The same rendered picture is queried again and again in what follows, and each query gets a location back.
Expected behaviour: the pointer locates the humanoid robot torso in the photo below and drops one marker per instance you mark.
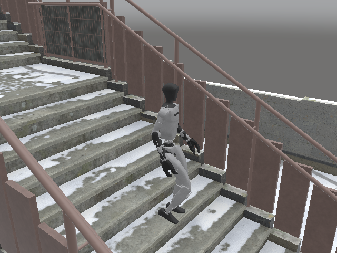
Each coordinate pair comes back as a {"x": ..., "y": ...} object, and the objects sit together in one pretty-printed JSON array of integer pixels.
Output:
[{"x": 169, "y": 129}]

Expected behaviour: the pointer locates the left robot forearm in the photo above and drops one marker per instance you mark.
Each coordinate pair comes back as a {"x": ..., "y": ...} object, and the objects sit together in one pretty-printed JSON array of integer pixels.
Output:
[{"x": 183, "y": 134}]

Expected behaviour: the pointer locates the robot right upper arm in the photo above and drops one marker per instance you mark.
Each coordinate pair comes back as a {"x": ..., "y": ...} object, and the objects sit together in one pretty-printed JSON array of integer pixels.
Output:
[{"x": 163, "y": 114}]

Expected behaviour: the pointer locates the left robot hand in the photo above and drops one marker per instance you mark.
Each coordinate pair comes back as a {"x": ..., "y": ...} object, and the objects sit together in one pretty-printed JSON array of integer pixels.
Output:
[{"x": 191, "y": 145}]

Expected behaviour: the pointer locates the right robot forearm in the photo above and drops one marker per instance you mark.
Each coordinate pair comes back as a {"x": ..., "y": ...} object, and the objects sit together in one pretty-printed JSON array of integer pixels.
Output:
[{"x": 161, "y": 147}]

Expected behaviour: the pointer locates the right robot thigh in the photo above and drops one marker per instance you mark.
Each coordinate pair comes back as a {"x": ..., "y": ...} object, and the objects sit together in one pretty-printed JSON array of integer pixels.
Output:
[{"x": 182, "y": 174}]

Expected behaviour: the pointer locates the right robot hand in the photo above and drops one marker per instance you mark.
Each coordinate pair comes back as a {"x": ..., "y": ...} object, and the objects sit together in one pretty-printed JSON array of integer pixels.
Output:
[{"x": 167, "y": 165}]

